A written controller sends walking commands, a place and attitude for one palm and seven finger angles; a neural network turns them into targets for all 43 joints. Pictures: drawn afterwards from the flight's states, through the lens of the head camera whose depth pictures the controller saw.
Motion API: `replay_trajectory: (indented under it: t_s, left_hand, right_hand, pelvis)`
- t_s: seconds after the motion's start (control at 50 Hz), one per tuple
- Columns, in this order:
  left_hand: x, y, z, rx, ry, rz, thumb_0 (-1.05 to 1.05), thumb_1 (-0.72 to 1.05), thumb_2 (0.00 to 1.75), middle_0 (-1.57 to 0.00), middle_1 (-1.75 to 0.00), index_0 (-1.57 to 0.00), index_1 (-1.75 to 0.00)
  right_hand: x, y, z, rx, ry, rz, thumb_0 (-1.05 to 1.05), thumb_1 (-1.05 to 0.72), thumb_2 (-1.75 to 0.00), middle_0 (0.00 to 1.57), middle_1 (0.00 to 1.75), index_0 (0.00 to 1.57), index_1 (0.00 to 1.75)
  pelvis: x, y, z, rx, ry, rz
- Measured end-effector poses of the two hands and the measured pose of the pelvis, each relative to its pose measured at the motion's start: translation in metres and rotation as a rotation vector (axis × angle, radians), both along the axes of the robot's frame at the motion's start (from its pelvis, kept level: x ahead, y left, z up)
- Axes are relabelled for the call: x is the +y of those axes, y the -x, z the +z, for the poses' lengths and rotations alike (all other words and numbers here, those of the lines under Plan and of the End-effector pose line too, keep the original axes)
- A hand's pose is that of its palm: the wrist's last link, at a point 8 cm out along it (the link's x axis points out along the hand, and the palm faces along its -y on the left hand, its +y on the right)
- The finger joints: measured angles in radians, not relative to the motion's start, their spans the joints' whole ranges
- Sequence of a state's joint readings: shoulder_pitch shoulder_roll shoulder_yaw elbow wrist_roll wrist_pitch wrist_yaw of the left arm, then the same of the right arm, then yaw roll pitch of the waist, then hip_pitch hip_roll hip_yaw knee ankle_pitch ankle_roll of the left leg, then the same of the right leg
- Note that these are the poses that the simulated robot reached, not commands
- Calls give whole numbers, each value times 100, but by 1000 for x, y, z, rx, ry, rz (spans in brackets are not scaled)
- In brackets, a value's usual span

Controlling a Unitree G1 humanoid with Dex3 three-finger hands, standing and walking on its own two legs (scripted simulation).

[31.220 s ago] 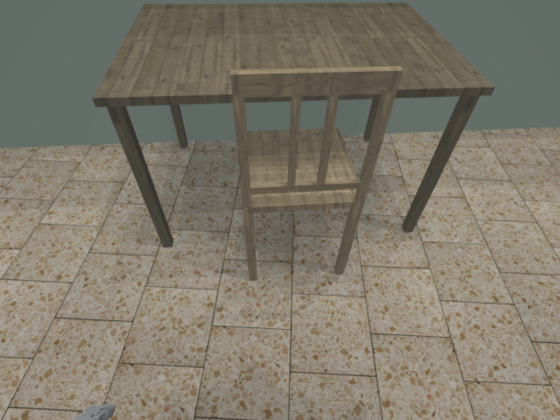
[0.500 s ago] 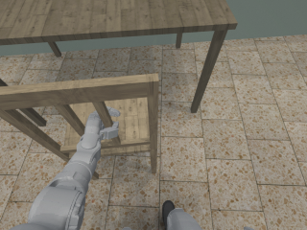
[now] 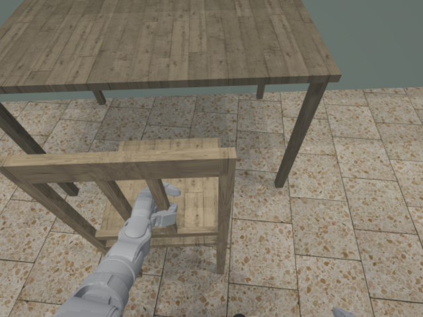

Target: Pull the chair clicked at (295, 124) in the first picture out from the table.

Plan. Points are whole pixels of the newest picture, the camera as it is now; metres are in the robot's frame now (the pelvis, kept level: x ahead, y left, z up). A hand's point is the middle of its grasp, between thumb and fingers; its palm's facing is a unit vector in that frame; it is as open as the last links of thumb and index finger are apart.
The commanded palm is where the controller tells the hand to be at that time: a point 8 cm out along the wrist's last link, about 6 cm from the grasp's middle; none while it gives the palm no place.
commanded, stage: stop walking, hand still on the chair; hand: left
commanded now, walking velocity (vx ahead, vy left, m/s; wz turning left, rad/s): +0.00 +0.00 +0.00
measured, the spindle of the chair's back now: (125, 209) +0.36 +0.21 -0.08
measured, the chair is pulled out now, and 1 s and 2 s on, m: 0.22 0.23 0.23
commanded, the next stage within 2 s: open the thumb and straighten the fingers in 0.44 s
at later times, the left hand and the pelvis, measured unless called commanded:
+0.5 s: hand (168, 216) +0.33 +0.10 -0.06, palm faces -0.12 -0.98 -0.15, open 5.6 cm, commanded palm +0.32 +0.16 -0.04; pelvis +0.01 +0.01 +0.00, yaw +1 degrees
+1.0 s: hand (162, 216) +0.33 +0.12 -0.06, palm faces -0.14 -0.98 -0.16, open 13.5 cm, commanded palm +0.31 +0.17 -0.04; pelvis -0.03 +0.02 -0.03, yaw +0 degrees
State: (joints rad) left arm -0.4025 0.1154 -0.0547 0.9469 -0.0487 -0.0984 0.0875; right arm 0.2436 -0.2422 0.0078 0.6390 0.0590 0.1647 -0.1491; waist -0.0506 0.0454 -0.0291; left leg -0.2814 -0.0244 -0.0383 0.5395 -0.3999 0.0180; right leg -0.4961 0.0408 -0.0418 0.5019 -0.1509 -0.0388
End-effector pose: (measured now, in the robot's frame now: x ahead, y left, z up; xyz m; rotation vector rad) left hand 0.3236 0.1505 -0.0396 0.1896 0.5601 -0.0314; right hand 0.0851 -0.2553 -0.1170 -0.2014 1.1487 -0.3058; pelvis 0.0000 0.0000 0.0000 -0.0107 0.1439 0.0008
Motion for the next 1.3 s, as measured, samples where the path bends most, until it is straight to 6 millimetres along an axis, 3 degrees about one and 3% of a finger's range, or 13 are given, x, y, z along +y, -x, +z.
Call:
replay_trajectory:
  t_s: [0.12, 0.24, 0.44, 0.62, 0.72, 0.84, 0.92, 1.02, 1.2, 1.3]
  left_hand:
    - [0, -1, 0, 9, 6, -12, 10, 67, 76, -24, -125, -49, -145]
    - [1, -1, 0, 11, 13, -25, 10, 68, 75, -22, -126, -49, -145]
    - [5, 4, 0, 11, 16, -39, 10, 67, 76, -22, -126, -49, -145]
    - [9, 8, -1, 4, 23, -43, 9, 65, 77, -24, -128, -49, -145]
    - [12, 1, 3, -45, 16, -79, 6, 49, 70, -35, -136, -49, -145]
    - [14, -1, 4, -40, 11, -73, 3, 3, 48, -40, -136, -48, -141]
    - [19, 1, 2, -20, 8, -61, 2, -24, 35, -39, -124, -43, -127]
    - [19, 6, 1, -21, 9, -62, 1, -42, 26, -32, -99, -34, -100]
    - [17, 8, -6, -12, -1, -60, 0, -52, 21, -14, -40, -14, -40]
    - [17, 0, -6, -14, 9, -42, -1, -53, 21, -6, -17, -6, -17]
  right_hand:
    - [8, -33, 5, -61, -5, 36, 1, -90, -89, 20, 30, 20, 30]
    - [19, -46, 9, -87, -20, 58, 1, -90, -89, 20, 30, 20, 30]
    - [29, -34, 6, -60, -41, 64, 1, -90, -89, 20, 30, 21, 30]
    - [27, -18, 4, -47, -70, 63, 1, -90, -89, 20, 30, 21, 30]
    - [17, -10, 2, -88, -73, 75, 1, -90, -89, 20, 30, 21, 30]
    - [13, 8, -7, -105, -81, 76, 1, -90, -89, 20, 30, 20, 30]
    - [15, 21, -14, -105, -89, 72, 1, -90, -89, 20, 30, 20, 30]
    - [20, 36, -22, -102, -101, 75, 1, -90, -89, 20, 30, 20, 30]
    - [19, 51, -33, -104, -110, 75, 1, -90, -89, 20, 30, 20, 30]
    - [11, 52, -34, -104, -95, 77, 1, -90, -89, 20, 30, 20, 30]
  pelvis:
    - [4, -10, 1, -24, 6, 8]
    - [8, -14, 2, -44, 9, 11]
    - [13, -14, 3, -72, 10, 10]
    - [12, -12, 0, -29, -2, 16]
    - [13, -1, -8, 27, -1, 14]
    - [16, 15, -19, 53, -10, 2]
    - [17, 24, -23, 54, -17, -2]
    - [17, 34, -29, 56, -22, -1]
    - [12, 43, -36, 69, -33, -6]
    - [8, 46, -38, 79, -37, -7]
